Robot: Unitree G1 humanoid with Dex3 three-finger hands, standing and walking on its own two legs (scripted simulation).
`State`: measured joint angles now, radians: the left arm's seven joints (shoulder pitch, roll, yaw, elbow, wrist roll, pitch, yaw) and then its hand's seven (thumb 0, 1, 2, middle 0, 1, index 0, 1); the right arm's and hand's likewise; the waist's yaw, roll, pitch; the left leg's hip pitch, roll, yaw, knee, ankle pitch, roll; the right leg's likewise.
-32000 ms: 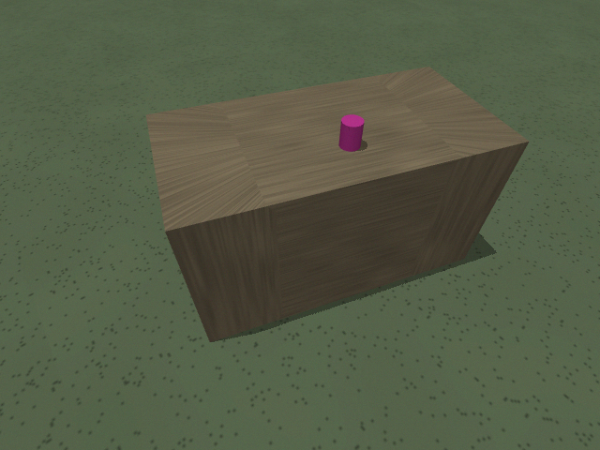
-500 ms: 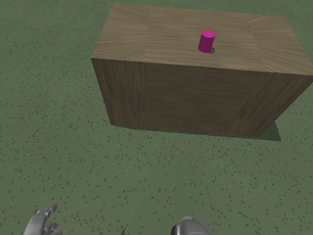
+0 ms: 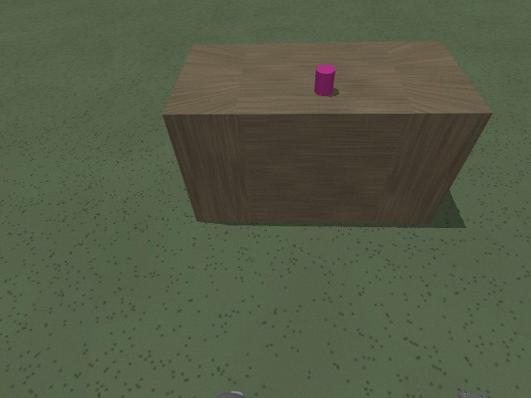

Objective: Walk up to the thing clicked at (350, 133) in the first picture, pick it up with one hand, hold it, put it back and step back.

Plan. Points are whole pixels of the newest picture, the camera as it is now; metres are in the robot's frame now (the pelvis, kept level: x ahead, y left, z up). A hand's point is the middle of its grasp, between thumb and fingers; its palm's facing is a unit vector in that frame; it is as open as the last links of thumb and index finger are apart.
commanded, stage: step back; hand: right
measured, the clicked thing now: (324, 80) +1.15 -0.16 -0.12
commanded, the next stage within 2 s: stand in 1.00 s
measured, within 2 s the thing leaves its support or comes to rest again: neither
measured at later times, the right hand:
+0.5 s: hand out of the picture +0.06 -0.29 -0.15, palm faces -0.07 +0.92 -0.39, open 7.4 cm
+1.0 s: hand (419, 387) +0.19 -0.23 -0.14, palm faces -0.12 +0.93 -0.35, open 7.4 cm
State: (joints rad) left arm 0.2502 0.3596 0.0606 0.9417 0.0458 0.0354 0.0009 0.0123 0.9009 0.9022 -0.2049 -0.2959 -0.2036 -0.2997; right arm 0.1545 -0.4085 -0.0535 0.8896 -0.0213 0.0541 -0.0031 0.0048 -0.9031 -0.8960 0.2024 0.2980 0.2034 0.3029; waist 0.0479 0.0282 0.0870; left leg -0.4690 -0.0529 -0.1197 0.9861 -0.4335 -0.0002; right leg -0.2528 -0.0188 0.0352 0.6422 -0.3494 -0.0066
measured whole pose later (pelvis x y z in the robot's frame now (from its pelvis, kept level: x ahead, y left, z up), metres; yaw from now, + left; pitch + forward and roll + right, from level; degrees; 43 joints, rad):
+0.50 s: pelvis -0.01 -0.02 +0.00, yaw +4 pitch -3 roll -1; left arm 0.20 0.37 0.08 0.97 0.05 -0.02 -0.02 0.01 0.90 0.90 -0.20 -0.30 -0.20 -0.30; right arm 0.26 -0.39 -0.06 0.99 -0.04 0.01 0.00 0.01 -0.90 -0.90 0.20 0.30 0.20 0.30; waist 0.01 0.03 0.05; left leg -0.31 0.00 -0.09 0.80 -0.47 0.01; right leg -0.25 0.01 -0.06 0.59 -0.29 -0.03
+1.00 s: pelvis +0.04 +0.00 +0.00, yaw +4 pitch -1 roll -1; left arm 0.14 0.38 0.04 1.01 0.01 -0.01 0.01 0.01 0.90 0.90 -0.20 -0.30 -0.20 -0.30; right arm 0.03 -0.33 -0.02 1.01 -0.02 0.00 0.00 0.01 -0.90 -0.90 0.20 0.30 0.21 0.30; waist 0.03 0.00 0.10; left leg -0.35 0.05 0.03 0.64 -0.26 0.00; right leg -0.20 -0.01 -0.02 0.59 -0.37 0.01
